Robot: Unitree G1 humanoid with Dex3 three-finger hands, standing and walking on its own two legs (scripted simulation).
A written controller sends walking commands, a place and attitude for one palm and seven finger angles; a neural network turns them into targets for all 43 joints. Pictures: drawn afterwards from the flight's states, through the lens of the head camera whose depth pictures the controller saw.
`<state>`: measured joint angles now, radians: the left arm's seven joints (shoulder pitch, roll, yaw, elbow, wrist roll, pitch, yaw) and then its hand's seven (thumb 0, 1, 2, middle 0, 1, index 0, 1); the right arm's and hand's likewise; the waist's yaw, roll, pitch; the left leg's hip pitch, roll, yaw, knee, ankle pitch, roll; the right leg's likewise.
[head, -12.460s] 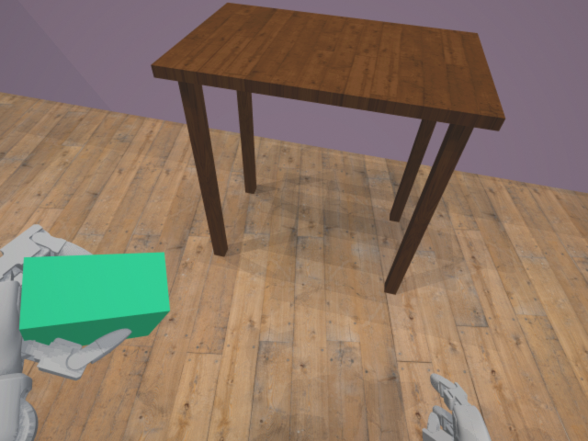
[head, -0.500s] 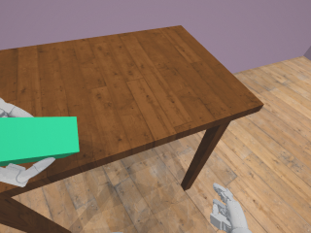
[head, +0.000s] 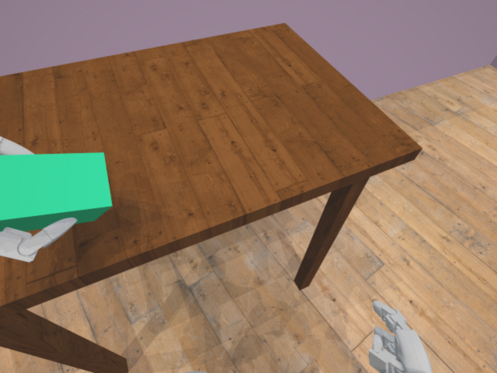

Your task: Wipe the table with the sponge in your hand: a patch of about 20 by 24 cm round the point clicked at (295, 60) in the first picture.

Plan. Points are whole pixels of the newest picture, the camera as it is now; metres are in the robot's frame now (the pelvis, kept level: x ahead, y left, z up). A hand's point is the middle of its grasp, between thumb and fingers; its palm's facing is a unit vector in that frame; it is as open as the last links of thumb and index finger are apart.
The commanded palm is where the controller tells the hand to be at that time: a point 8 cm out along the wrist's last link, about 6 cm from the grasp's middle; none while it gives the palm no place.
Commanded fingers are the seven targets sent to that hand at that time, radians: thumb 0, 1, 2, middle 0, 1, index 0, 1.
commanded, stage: come to a stop and stand still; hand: left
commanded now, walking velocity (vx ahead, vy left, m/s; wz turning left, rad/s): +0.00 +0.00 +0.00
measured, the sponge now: (62, 194) +0.27 +0.25 +0.18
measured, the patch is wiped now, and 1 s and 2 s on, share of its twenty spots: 0.00 0.00 0.00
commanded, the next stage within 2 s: look again from close up in 0.76 s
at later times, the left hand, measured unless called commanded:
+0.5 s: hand (32, 219) +0.25 +0.28 +0.16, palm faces +0.39 -0.85 -0.34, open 10.1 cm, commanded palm +0.18 +0.31 +0.18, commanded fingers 0.00 0.10 1.30 -1.20 -1.60 -1.20 -1.60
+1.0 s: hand (15, 227) +0.24 +0.29 +0.16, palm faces +0.42 -0.84 -0.35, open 10.1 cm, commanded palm +0.18 +0.32 +0.18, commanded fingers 0.00 0.10 1.30 -1.20 -1.60 -1.20 -1.60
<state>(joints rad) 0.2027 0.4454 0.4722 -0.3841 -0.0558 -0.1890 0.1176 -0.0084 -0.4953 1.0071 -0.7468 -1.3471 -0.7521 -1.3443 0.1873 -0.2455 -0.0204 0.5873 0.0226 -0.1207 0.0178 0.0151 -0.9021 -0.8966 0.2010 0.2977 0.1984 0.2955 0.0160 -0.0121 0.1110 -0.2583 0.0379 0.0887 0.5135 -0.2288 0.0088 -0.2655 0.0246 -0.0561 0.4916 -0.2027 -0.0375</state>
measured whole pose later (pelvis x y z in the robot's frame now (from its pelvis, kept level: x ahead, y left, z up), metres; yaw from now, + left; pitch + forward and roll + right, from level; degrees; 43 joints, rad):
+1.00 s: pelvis +0.02 +0.04 +0.01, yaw +1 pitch -1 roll -1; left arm 0.41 0.35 0.35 -0.45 -0.05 -0.17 0.11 -0.01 -0.49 1.01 -0.74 -1.35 -0.75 -1.34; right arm 0.20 -0.20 0.03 0.57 0.01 -0.09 -0.02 0.01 -0.90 -0.90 0.20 0.30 0.20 0.30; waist 0.03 -0.01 0.06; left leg -0.20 -0.01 0.09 0.45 -0.23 0.06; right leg -0.18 -0.01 -0.05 0.39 -0.18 0.01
